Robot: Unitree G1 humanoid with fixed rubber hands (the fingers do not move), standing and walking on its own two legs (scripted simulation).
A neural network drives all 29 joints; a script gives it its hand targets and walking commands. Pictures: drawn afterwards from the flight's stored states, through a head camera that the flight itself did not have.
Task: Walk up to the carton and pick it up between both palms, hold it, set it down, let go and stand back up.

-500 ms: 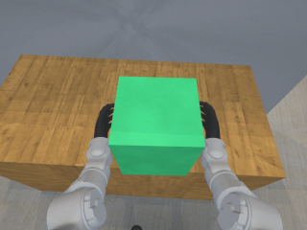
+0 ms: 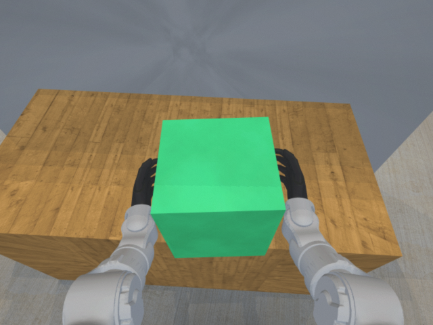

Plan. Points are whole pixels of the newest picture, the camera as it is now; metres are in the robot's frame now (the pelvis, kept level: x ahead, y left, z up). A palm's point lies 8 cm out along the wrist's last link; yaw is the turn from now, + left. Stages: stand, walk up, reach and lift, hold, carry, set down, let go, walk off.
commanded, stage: reach and lift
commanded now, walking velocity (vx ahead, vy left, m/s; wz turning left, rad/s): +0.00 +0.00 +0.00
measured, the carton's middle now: (217, 193) +0.40 +0.06 -0.04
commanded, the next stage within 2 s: none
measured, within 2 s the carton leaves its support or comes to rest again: neither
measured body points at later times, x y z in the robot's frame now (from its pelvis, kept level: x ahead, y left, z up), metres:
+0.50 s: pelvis -0.01 +0.00 +0.01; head +0.00 +0.01 +0.46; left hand +0.38 +0.19 +0.07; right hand +0.40 -0.12 +0.09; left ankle +0.03 +0.11 -0.73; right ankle -0.05 -0.11 -0.73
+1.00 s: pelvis -0.01 +0.00 +0.02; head -0.03 +0.02 +0.47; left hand +0.38 +0.18 +0.12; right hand +0.39 -0.12 +0.13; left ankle +0.03 +0.11 -0.73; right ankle -0.05 -0.11 -0.73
